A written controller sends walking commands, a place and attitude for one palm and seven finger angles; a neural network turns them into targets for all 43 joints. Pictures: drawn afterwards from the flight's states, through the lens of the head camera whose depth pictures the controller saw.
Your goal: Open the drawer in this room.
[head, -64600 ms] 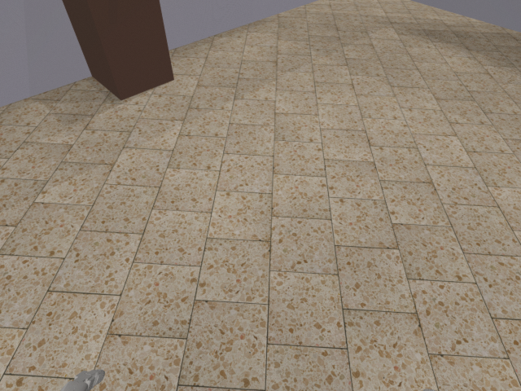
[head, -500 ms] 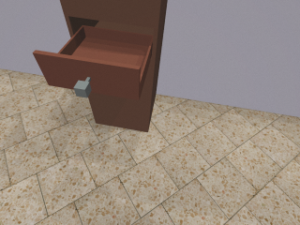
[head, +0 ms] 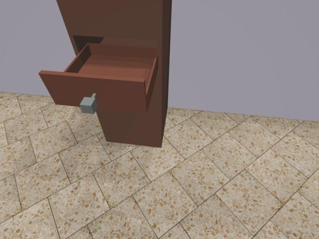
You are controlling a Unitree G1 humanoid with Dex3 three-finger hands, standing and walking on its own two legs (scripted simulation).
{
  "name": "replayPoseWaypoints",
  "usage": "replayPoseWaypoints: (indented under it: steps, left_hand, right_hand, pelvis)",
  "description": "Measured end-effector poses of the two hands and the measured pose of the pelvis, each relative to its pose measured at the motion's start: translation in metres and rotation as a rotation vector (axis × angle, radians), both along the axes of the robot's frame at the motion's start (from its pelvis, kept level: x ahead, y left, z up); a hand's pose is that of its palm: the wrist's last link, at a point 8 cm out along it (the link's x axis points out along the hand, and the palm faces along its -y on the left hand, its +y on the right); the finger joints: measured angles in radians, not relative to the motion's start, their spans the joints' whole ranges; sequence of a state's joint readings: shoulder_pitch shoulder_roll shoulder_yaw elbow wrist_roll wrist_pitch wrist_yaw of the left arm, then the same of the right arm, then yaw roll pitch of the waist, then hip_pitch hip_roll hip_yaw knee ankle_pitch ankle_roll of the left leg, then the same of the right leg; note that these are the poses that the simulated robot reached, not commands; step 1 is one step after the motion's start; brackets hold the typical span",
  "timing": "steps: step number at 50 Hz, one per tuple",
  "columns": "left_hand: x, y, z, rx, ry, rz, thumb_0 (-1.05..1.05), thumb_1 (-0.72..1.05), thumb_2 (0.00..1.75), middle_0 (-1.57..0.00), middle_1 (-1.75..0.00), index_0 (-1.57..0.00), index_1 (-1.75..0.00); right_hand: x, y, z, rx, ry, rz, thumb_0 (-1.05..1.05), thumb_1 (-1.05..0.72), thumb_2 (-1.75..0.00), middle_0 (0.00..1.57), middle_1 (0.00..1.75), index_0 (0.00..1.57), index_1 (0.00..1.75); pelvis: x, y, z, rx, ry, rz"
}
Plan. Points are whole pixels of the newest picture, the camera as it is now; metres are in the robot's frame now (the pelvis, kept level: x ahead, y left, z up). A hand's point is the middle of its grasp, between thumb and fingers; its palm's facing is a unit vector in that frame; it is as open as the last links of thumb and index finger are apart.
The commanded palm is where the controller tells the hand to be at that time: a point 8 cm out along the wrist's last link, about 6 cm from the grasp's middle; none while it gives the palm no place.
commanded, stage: let the arm hang, fingers relaxed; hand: left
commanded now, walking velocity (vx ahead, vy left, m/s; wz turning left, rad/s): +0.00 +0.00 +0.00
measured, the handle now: (91, 101) +0.56 +0.29 -0.01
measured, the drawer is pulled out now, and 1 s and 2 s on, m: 0.30 0.30 0.30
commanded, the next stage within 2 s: look to check the result in 0.24 s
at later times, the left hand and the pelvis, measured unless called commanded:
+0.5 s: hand out of the picture -0.01 +0.16 -0.17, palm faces +0.05 -0.98 -0.20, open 7.4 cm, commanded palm none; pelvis +0.01 -0.01 +0.00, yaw +0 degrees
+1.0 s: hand out of the picture +0.03 +0.15 -0.17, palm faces +0.04 -0.98 -0.21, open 7.4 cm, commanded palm none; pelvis +0.03 -0.02 +0.00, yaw +0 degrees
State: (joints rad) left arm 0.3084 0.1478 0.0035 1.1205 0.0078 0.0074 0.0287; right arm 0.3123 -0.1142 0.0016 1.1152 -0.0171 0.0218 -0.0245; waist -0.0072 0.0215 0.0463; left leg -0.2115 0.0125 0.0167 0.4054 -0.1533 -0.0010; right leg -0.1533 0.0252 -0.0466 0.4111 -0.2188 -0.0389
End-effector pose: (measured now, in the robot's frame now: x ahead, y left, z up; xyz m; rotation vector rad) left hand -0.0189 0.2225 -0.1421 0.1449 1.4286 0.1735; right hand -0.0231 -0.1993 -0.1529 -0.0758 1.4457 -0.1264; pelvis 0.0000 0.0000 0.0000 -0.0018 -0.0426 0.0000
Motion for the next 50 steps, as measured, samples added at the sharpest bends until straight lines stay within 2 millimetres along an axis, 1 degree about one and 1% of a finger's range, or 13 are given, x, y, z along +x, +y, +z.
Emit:
replayPoseWaypoints:
  steps: [4,8,13,17,25,31,41,50]
  left_hand:
    - [0.008,-0.008,-0.002,-0.016,-0.018,-0.003,0.00,0.91,0.90,-0.20,-0.30,-0.19,-0.30]
    - [0.012,-0.013,-0.003,-0.026,-0.021,-0.001,0.00,0.91,0.90,-0.20,-0.30,-0.20,-0.30]
    - [0.012,-0.015,-0.003,-0.026,-0.010,0.007,0.00,0.91,0.90,-0.20,-0.30,-0.20,-0.30]
    - [0.009,-0.014,-0.002,-0.018,0.003,0.015,0.00,0.91,0.90,-0.20,-0.30,-0.20,-0.30]
    - [0.005,-0.014,0.001,-0.001,0.032,0.023,0.00,0.91,0.90,-0.20,-0.30,-0.19,-0.30]
    - [0.008,-0.016,0.001,0.004,0.038,0.024,0.00,0.91,0.90,-0.20,-0.30,-0.19,-0.30]
    - [0.025,-0.023,0.001,0.001,0.015,0.019,0.00,0.91,0.90,-0.20,-0.30,-0.19,-0.30]
    - [0.043,-0.026,0.001,0.004,-0.014,0.009,0.00,0.91,0.90,-0.20,-0.30,-0.20,-0.30]
  right_hand:
    - [-0.004,0.003,0.000,0.004,0.010,-0.012,0.00,-0.91,-0.90,0.20,0.30,0.20,0.30]
    - [-0.008,0.002,0.001,-0.001,0.023,-0.020,0.00,-0.91,-0.90,0.20,0.30,0.20,0.30]
    - [-0.010,-0.002,0.002,-0.010,0.035,-0.025,0.00,-0.91,-0.90,0.20,0.30,0.20,0.30]
    - [-0.007,-0.006,0.002,-0.015,0.038,-0.025,0.00,-0.91,-0.90,0.20,0.30,0.20,0.30]
    - [0.005,-0.012,0.000,-0.015,0.028,-0.015,0.00,-0.91,-0.90,0.20,0.30,0.20,0.30]
    - [0.018,-0.017,0.000,-0.017,0.015,-0.008,0.00,-0.91,-0.90,0.20,0.30,0.20,0.30]
    - [0.037,-0.027,0.001,-0.030,-0.007,0.001,0.00,-0.91,-0.90,0.20,0.30,0.20,0.30]
    - [0.048,-0.035,0.001,-0.039,-0.015,0.005,0.00,-0.91,-0.90,0.20,0.30,0.20,0.30]
  pelvis:
    - [0.001,-0.001,0.000,0.001,0.003,-0.001]
    - [0.003,-0.002,0.000,0.002,0.006,-0.001]
    - [0.006,-0.003,0.000,0.003,0.010,0.000]
    - [0.008,-0.004,0.000,0.004,0.011,0.001]
    - [0.013,-0.008,0.000,0.005,0.014,0.000]
    - [0.018,-0.012,0.000,0.005,0.018,0.000]
    - [0.027,-0.017,0.001,0.007,0.020,0.000]
    - [0.033,-0.022,0.001,0.008,0.020,0.000]
